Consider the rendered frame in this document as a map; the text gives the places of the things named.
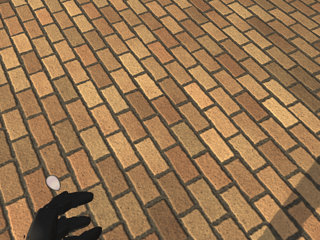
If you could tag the robot left hand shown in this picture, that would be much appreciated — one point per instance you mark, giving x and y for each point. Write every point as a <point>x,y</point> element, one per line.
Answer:
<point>46,225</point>

